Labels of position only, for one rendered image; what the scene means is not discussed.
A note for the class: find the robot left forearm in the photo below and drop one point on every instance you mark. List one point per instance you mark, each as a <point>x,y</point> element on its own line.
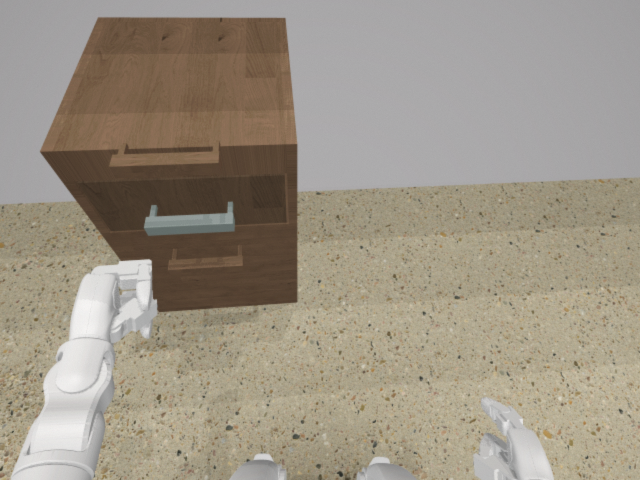
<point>65,440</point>

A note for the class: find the robot left thigh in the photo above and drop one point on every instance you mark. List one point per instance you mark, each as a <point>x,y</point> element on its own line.
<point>259,470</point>

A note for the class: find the robot right hand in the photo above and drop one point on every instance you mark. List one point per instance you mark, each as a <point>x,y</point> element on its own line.
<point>521,458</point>

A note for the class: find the right robot shin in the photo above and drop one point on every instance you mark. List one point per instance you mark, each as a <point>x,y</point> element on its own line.
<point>379,460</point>

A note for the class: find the robot left hand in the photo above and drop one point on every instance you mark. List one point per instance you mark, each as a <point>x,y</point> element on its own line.
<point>98,301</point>

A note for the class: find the drawer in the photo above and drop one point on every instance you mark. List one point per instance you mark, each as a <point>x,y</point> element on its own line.
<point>125,204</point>

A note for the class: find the handle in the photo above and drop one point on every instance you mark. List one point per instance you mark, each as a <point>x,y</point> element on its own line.
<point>206,265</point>
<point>189,224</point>
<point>166,164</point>

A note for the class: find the cabinet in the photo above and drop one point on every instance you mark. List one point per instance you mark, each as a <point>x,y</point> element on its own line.
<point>170,85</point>

